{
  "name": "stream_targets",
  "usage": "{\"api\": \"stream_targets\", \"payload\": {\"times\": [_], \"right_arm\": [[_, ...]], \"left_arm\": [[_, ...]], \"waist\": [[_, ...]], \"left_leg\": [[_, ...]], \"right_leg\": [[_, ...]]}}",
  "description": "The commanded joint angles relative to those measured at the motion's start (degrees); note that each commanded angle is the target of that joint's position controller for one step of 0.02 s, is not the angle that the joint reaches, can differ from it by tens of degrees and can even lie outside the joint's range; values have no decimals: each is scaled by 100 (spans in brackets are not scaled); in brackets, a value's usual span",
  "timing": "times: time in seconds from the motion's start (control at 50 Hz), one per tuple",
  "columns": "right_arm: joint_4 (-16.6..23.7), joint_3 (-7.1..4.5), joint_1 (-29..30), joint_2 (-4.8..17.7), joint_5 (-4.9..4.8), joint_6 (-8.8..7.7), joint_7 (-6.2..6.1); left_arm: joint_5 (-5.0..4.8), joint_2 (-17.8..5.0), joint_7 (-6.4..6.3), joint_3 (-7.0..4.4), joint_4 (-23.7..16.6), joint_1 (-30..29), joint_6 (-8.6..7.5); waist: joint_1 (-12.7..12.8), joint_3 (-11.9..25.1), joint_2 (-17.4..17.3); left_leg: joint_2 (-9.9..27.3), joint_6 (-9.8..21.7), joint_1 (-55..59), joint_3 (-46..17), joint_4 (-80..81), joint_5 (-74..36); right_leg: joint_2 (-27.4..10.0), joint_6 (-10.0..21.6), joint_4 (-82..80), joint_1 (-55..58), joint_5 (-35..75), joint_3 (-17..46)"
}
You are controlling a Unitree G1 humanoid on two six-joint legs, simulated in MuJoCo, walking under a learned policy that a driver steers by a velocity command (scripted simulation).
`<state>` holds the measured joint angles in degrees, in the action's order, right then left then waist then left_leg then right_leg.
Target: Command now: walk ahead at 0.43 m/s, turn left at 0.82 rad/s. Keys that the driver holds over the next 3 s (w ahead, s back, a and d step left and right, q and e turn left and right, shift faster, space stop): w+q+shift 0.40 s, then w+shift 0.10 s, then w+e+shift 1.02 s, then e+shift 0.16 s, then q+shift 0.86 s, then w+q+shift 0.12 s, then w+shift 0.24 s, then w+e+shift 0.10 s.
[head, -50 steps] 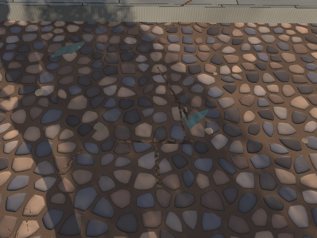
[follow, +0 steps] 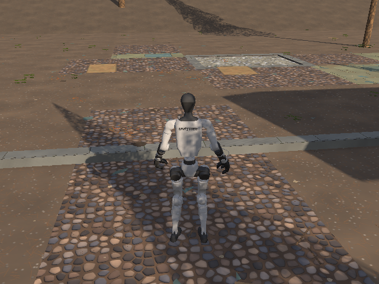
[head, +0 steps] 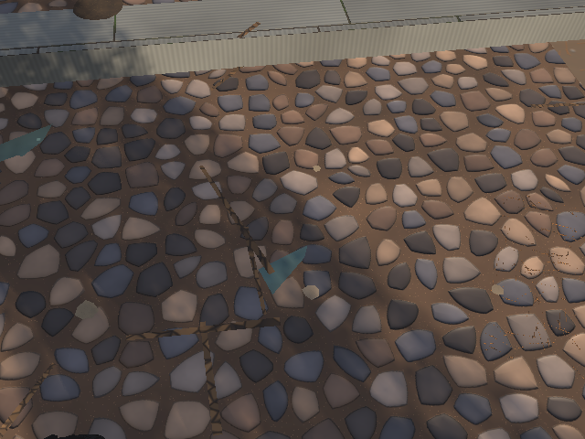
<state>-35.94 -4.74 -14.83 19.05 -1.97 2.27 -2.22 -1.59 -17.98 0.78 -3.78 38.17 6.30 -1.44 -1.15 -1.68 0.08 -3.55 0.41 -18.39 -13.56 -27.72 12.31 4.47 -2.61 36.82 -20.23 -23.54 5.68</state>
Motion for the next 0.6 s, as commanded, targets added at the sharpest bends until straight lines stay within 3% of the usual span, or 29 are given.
{"api": "stream_targets", "payload": {"times": [0.02,0.04,0.06,0.08,0.1,0.12,0.14,0.18,0.22,0.3,0.36,0.4,0.42,0.46,0.48,0.5,0.52,0.54,0.56,0.58,0.6], "right_arm": [[704,-166,788,749,-13,-93,-20],[759,-74,774,429,-2,-124,-13],[936,98,601,-137,-13,-182,31],[1165,60,601,168,-72,-304,83],[1067,-16,627,496,-67,-325,126],[955,-151,1168,833,584,-187,365],[886,-136,950,653,583,-135,519],[676,-64,606,463,467,-67,724],[641,-35,741,432,393,-39,760],[690,14,1478,377,429,-34,807],[835,124,2178,231,446,-86,913],[941,226,2512,97,434,-115,963],[966,290,2567,2,440,-137,956],[819,339,2158,-67,456,-156,851],[627,273,1495,76,470,-179,773],[295,153,407,306,466,-214,682],[-149,-4,-885,597,505,-267,562],[-308,-182,-910,1223,593,-259,419],[-121,-242,-1053,1502,472,-270,367],[-323,-216,-1041,1246,476,-288,313],[-552,-155,-911,1050,505,-374,246]], "left_arm": [[-81,-557,21,-254,-103,735,-261],[-50,-816,-43,-363,97,1430,-286],[142,-1185,-57,-384,37,1577,-295],[354,-1311,-29,-386,-107,1015,-380],[264,-990,-80,-310,-222,680,-428],[562,-850,-106,-208,-113,790,-258],[523,-867,-128,-196,-88,829,-224],[397,-793,-133,-138,39,1092,-268],[367,-726,-77,-115,164,1395,-338],[394,-558,-67,-53,465,2088,-420],[416,-481,-129,-5,686,2403,-443],[439,-528,-184,6,870,2610,-432],[452,-519,-212,33,962,2682,-423],[423,-691,-283,60,1089,2630,-393],[422,-924,-311,32,1153,2592,-334],[398,-1127,-314,3,1142,2478,-294],[333,-1171,-280,22,1070,2178,-293],[287,-317,-135,205,851,2478,-315],[78,-417,-97,201,477,2355,-401],[44,-809,-126,66,337,1250,-421],[-24,-527,-107,128,306,1299,-444]], "waist": [[677,475,-1015],[898,703,-463],[738,793,853],[404,197,1094],[348,-153,916],[468,-349,121],[374,-392,307],[335,-275,632],[399,-277,661],[685,-654,580],[857,-962,548],[892,-1053,563],[837,-1034,535],[424,-589,733],[-20,-151,910],[-563,447,1036],[-1262,937,926],[-696,1533,-316],[-693,2617,-628],[-950,1764,273],[-598,726,151]], "left_leg": [[663,598,-1196,-1367,882,2336],[258,201,-2127,-756,-337,2460],[-279,80,-3127,9,-2158,2172],[394,38,-3735,12,-3107,1540],[622,-4,-3906,208,-3521,1074],[432,-22,-3728,569,-3692,669],[474,-66,-3529,651,-3913,327],[576,-72,-3319,840,-4442,-143],[614,-47,-3397,906,-4639,-415],[631,36,-3884,1125,-4195,-623],[684,194,-3851,1666,-3292,-572],[662,405,-3641,2082,-2708,-280],[550,576,-3250,2247,-2298,-76],[-74,925,-1661,2710,-1697,289],[-340,1079,-791,2661,-1641,576],[-495,1262,514,2420,-1502,788],[-331,1457,2388,1762,-610,415],[1256,1592,4441,-312,-397,1959],[2666,1930,5004,-3241,539,2443],[2359,1580,4204,-2432,986,1753],[2327,1494,3083,-1540,1129,924]], "right_leg": [[-157,169,-1481,1992,1023,-226],[-859,324,-1725,3169,717,331],[-2341,840,-2277,3450,-1392,2607],[-2916,1256,-2714,2601,-2451,3664],[-2756,1235,-2760,2357,-2400,3192],[-2547,1003,-2915,1795,-2229,2454],[-2191,808,-2935,1662,-1619,1766],[-1837,649,-2964,1584,-700,771],[-1786,607,-2971,1681,-356,266],[-1836,587,-3024,2228,321,-519],[-1859,532,-3168,2511,1028,-1067],[-1899,465,-3079,2812,2284,-1465],[-1891,432,-2924,2822,3429,-1685],[-1952,432,-2208,2635,7428,-2031],[-2111,500,-1312,2642,8767,-2024],[-2268,659,-105,2301,9069,-1939],[-2153,725,1519,1227,8081,-1952],[-1370,617,3777,-1042,1672,-1757],[-689,621,5284,-2071,-331,-763],[-822,700,5342,-2511,581,-181],[-915,703,5038,-2462,837,-176]]}}
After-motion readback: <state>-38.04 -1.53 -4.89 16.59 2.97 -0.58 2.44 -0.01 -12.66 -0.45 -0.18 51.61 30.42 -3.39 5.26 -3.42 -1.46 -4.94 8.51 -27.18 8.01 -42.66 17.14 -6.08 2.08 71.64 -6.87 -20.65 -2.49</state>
